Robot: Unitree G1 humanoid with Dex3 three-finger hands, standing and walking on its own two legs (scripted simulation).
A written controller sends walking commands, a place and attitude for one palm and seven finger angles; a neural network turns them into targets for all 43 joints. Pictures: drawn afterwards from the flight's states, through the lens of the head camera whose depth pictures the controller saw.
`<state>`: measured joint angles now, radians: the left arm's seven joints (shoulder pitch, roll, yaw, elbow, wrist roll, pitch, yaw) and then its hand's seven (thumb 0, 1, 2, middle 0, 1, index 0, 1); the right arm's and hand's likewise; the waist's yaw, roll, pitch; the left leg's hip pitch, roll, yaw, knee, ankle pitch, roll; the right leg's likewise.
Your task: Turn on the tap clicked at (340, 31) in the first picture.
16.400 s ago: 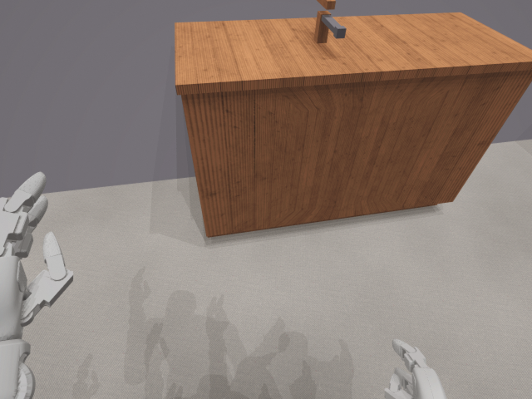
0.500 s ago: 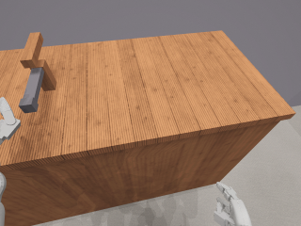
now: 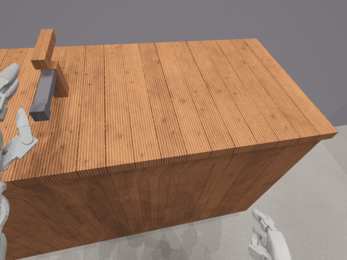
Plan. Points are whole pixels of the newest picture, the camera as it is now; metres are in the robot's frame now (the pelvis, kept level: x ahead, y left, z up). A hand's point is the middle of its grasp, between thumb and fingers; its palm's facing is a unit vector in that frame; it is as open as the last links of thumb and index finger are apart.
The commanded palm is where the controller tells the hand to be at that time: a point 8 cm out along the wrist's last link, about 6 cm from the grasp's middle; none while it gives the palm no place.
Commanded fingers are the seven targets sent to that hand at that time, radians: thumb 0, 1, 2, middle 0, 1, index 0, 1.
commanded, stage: come to a stop and stand still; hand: left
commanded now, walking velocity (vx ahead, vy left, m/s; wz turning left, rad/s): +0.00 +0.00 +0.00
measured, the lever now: (40, 112) +0.34 +0.34 +0.13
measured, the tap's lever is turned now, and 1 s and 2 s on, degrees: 0 0 0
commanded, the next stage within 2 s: look again from close up in 0.60 s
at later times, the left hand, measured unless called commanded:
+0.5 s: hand (47, 166) +0.21 +0.24 +0.17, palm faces +0.42 -0.84 -0.34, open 7.4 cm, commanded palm +0.15 +0.27 +0.18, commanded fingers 0.00 0.90 0.90 -0.20 -0.30 -0.20 -0.30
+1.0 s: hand (41, 157) +0.22 +0.26 +0.17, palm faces +0.41 -0.84 -0.36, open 7.4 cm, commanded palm +0.16 +0.29 +0.18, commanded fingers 0.00 0.90 0.90 -0.20 -0.30 -0.20 -0.30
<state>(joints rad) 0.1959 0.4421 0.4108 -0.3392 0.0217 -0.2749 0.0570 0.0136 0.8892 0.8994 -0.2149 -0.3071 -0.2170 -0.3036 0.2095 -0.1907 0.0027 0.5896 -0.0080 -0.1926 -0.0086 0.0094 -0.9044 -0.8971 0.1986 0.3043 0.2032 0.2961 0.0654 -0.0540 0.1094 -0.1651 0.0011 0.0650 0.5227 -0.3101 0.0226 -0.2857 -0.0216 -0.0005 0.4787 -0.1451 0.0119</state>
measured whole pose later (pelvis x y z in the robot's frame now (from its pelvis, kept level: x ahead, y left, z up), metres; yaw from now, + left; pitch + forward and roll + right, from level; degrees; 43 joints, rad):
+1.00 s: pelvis +0.00 +0.01 +0.00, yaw +0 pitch -3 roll +0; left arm 0.39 0.35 0.36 -0.46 -0.02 -0.22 0.12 0.01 0.89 0.90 -0.21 -0.31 -0.21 -0.30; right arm 0.20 -0.18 0.01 0.57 0.01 -0.15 -0.01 0.01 -0.90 -0.90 0.20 0.30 0.21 0.30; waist 0.04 -0.03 0.12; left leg -0.13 0.00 0.07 0.48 -0.30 0.03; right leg -0.25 -0.02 0.00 0.43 -0.13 0.02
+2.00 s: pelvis +0.00 +0.01 +0.00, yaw +0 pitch -3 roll +0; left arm 0.40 0.35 0.36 -0.43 -0.03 -0.24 0.11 0.01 0.89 0.90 -0.21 -0.31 -0.21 -0.30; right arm 0.22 -0.19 0.01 0.59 0.01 -0.17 -0.01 0.01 -0.90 -0.90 0.20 0.30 0.21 0.30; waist 0.03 -0.03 0.09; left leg -0.14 0.00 0.06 0.49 -0.29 0.03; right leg -0.25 -0.02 0.01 0.42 -0.12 0.02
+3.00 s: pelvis -0.01 -0.05 -0.01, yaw +6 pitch -2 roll +0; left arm 0.18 0.38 0.34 -0.29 -0.10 0.01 0.14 0.01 0.89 0.90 -0.21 -0.31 -0.21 -0.30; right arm 0.12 -0.25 0.03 0.69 0.01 -0.12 -0.07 0.01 -0.90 -0.90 0.20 0.30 0.21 0.30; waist 0.09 0.04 0.00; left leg -0.27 0.02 -0.06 0.63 -0.33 -0.03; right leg -0.35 0.00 -0.10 0.60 -0.22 -0.04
